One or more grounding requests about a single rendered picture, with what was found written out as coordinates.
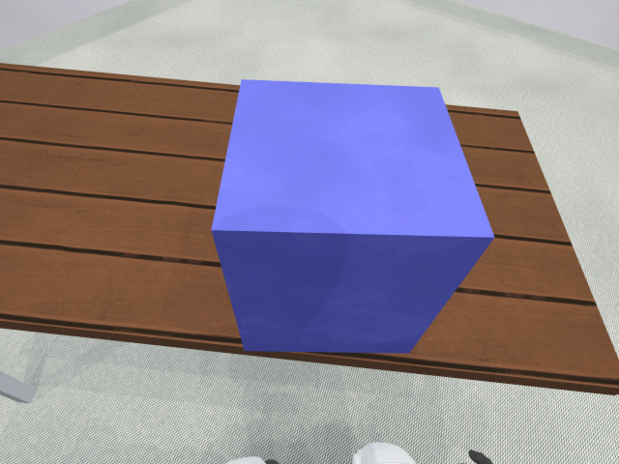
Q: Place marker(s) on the carton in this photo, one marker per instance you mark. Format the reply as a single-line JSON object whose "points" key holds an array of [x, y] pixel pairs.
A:
{"points": [[347, 216]]}

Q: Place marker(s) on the table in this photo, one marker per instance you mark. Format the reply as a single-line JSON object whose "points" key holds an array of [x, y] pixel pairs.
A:
{"points": [[108, 189]]}

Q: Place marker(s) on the right robot thigh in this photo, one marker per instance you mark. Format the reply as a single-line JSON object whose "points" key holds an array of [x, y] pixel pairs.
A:
{"points": [[382, 453]]}

